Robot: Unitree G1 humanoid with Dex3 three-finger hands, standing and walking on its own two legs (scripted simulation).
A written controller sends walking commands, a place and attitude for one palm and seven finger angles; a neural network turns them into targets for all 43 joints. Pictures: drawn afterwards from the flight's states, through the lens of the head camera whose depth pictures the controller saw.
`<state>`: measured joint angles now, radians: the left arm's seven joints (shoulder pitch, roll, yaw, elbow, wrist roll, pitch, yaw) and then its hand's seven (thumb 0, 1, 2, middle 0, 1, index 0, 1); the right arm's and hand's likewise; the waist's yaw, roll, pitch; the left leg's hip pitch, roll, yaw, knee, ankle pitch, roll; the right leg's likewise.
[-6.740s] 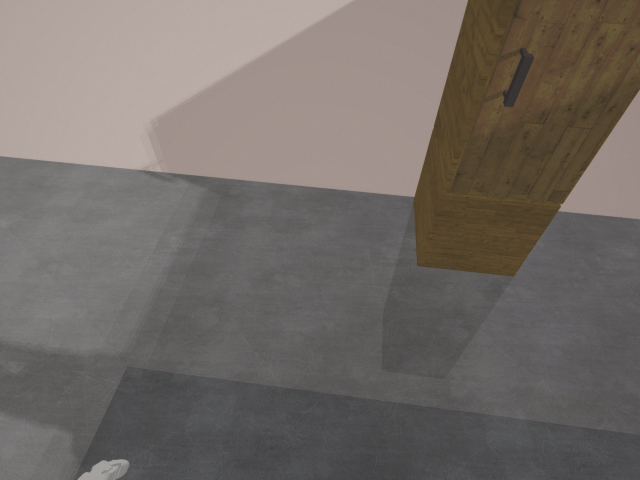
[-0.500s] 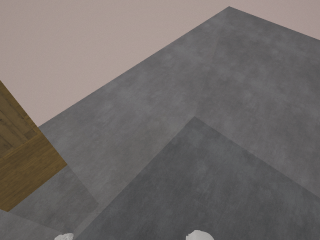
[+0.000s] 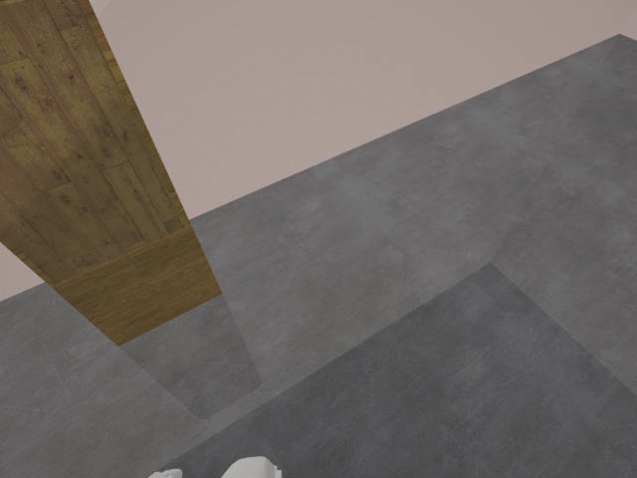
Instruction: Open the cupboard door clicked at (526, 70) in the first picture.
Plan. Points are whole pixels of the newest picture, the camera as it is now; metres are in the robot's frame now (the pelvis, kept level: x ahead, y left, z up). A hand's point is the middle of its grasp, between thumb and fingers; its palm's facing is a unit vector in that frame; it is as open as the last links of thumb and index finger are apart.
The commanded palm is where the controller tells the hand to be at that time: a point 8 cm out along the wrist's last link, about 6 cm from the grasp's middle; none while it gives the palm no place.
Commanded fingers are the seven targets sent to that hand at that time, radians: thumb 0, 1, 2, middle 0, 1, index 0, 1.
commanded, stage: turn to face it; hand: left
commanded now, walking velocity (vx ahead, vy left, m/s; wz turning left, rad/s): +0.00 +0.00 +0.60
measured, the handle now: out of the picture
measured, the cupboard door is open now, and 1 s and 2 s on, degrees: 0 0 0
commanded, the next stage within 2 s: take the last steps up to it in 0.84 s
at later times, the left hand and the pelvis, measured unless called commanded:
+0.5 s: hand out of the picture +0.05 +0.28 -0.15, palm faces +0.29 -0.92 -0.26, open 7.4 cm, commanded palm none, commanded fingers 0.00 0.90 0.90 -0.20 -0.30 -0.20 -0.30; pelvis +0.00 +0.04 +0.00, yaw +17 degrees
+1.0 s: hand out of the picture -0.09 +0.20 -0.17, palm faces +0.52 -0.82 -0.25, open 7.4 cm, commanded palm none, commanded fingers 0.00 0.90 0.90 -0.20 -0.30 -0.20 -0.30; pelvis -0.02 +0.01 +0.00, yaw +30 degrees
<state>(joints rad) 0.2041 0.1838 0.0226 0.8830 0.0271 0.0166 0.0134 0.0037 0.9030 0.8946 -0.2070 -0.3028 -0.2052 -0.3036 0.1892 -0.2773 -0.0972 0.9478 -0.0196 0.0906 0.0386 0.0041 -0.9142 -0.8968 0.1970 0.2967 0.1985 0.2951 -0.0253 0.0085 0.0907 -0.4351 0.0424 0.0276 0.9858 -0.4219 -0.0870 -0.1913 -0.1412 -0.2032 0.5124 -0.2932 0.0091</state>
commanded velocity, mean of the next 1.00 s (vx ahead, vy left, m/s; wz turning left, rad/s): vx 0.02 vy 0.00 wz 0.43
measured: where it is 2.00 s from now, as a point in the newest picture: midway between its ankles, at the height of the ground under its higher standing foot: outside the picture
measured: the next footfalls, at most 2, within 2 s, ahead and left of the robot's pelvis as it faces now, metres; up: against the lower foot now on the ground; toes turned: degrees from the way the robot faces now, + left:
left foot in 0.12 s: +0.03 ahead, +0.15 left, +0.00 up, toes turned +11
right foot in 0.62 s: +0.09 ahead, -0.08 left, +0.00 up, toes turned +19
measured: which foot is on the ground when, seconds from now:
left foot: up 0.00-0.10, down 0.12-0.62, up 0.64-1.00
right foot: down 0.00-0.12, up 0.14-0.60, down 0.62-1.00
